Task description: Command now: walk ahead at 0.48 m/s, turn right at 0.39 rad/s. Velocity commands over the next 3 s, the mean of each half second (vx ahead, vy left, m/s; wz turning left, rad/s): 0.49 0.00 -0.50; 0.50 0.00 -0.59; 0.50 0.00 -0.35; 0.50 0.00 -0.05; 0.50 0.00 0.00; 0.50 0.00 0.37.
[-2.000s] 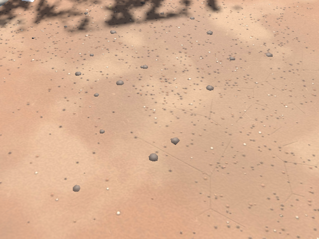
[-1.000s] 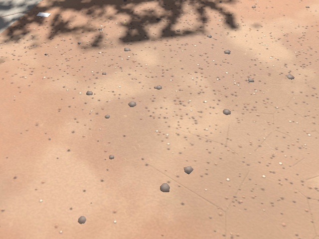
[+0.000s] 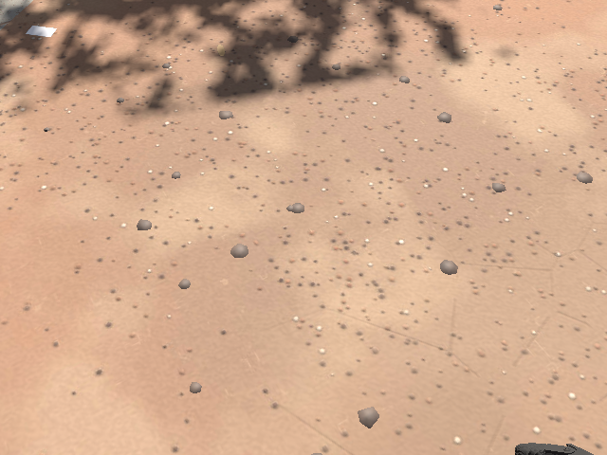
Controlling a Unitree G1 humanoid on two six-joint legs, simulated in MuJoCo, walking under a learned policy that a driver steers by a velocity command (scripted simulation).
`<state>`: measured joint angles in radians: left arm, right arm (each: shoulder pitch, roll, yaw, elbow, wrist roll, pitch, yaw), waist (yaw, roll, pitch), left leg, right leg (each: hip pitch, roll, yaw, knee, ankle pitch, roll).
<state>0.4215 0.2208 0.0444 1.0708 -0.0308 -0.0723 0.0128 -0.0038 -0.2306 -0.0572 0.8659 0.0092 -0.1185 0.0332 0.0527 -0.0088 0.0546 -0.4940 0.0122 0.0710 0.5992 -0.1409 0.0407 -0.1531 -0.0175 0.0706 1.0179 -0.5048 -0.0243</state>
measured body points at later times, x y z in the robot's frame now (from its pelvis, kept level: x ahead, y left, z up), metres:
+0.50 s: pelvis +0.28 -0.06 -0.01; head +0.31 -0.08 +0.44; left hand +0.53 +0.13 -0.10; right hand +0.21 -0.33 -0.15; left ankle +0.12 +0.11 -0.70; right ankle +0.37 -0.17 -0.72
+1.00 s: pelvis +0.57 -0.14 +0.00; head +0.59 -0.16 +0.45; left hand +0.75 +0.09 -0.11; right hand +0.63 -0.47 -0.07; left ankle +0.73 -0.11 -0.72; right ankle +0.37 -0.17 -0.71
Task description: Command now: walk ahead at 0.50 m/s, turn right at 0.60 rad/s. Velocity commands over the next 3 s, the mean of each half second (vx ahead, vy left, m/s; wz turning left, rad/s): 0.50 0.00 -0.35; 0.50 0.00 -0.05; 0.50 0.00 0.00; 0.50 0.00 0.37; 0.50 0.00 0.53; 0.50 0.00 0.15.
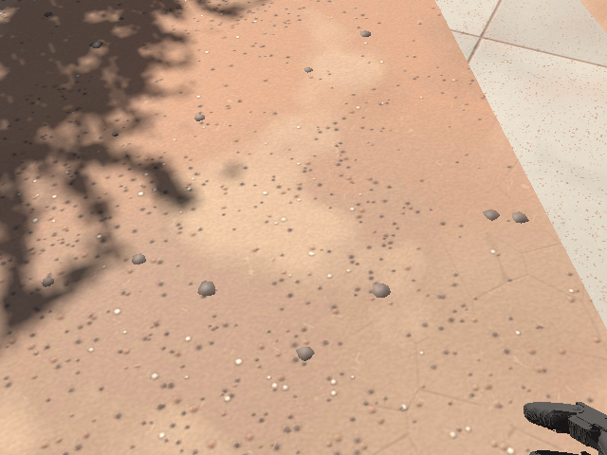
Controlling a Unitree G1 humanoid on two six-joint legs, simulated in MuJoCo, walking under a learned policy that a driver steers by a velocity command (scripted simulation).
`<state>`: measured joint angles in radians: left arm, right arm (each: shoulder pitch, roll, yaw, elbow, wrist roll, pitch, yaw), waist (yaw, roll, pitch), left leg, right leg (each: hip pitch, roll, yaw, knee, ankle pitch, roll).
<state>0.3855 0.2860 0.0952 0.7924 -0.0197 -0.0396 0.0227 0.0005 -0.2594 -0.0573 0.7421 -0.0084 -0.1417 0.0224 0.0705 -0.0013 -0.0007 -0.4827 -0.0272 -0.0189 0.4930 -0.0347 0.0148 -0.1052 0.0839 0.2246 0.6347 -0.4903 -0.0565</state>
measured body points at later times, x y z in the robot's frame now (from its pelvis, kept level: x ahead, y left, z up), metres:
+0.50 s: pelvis +0.26 -0.04 +0.00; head +0.30 -0.05 +0.45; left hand +0.54 +0.14 -0.06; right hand +0.19 -0.32 -0.13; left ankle +0.12 +0.12 -0.71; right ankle +0.36 -0.16 -0.72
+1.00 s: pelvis +0.53 -0.06 +0.00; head +0.56 -0.06 +0.45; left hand +0.58 +0.23 -0.12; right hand +0.71 -0.33 -0.08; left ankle +0.68 +0.03 -0.72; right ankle +0.36 -0.16 -0.72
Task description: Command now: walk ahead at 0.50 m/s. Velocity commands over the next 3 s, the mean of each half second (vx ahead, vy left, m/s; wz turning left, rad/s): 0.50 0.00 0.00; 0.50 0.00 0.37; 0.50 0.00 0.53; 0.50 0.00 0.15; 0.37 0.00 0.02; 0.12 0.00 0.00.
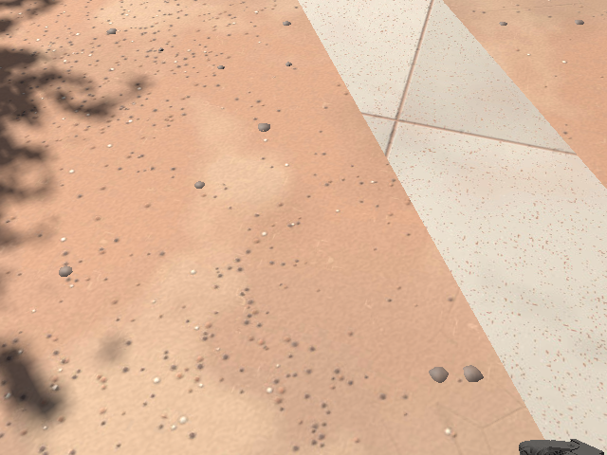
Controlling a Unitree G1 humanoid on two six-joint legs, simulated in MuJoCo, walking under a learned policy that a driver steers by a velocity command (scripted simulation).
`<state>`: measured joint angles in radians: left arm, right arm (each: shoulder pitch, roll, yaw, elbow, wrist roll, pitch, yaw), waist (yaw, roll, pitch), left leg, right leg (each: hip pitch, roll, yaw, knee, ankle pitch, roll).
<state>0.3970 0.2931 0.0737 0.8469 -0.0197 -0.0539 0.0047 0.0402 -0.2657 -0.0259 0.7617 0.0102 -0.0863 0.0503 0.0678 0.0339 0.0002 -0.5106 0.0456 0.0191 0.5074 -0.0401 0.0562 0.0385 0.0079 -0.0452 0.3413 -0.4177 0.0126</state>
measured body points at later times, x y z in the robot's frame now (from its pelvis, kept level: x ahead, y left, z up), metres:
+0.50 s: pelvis +0.26 +0.00 +0.01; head +0.30 +0.00 +0.46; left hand +0.49 +0.23 -0.08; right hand +0.26 -0.28 -0.12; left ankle +0.13 +0.11 -0.72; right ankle +0.43 -0.13 -0.70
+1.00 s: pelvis +0.53 -0.01 +0.01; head +0.56 +0.01 +0.46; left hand +0.50 +0.28 -0.12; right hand +0.77 -0.20 -0.09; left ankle +0.67 +0.17 -0.69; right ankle +0.44 -0.13 -0.72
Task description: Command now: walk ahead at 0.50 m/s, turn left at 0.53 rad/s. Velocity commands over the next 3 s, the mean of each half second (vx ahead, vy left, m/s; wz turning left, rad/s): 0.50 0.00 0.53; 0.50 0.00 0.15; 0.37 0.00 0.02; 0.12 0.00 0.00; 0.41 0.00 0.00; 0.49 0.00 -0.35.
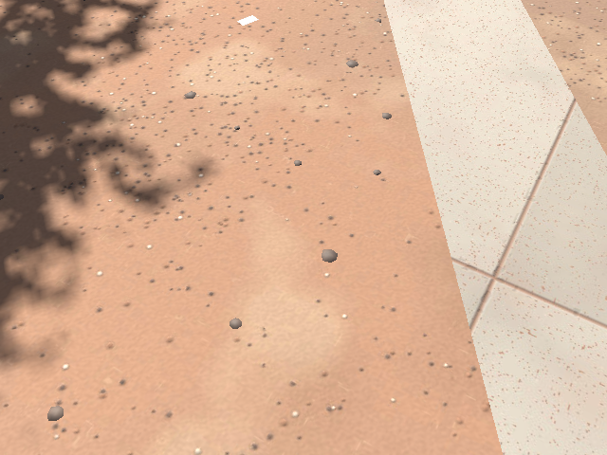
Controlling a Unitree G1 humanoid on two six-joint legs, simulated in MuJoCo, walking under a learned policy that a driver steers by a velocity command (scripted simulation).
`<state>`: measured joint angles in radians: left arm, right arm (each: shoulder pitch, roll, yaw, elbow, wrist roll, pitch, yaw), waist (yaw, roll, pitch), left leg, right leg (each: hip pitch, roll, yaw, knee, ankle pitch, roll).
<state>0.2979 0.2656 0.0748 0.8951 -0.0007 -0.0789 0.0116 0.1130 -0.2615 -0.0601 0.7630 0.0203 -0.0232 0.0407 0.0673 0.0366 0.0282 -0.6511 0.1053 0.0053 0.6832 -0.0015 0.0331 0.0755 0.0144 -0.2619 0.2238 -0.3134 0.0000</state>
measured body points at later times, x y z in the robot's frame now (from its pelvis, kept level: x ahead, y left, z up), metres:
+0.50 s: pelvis +0.29 +0.04 +0.00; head +0.32 +0.07 +0.45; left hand +0.45 +0.33 -0.08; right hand +0.41 -0.23 -0.10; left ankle +0.18 +0.11 -0.74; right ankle +0.50 -0.06 -0.70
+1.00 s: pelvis +0.56 +0.10 +0.01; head +0.59 +0.11 +0.45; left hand +0.46 +0.36 -0.12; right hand +0.86 -0.04 -0.07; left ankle +0.67 +0.30 -0.70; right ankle +0.51 -0.04 -0.74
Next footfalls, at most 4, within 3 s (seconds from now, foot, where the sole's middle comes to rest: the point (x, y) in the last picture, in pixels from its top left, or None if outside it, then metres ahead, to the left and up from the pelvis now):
0.10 left None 0.22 0.12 -0.77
0.58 right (345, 425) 0.54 -0.03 -0.77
1.08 left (212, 339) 0.73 0.30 -0.77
1.52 right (279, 257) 0.99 0.16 -0.77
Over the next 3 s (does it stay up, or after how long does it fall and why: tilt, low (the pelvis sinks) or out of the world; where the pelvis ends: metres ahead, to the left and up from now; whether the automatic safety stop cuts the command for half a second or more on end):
stays up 1.31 0.44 0.00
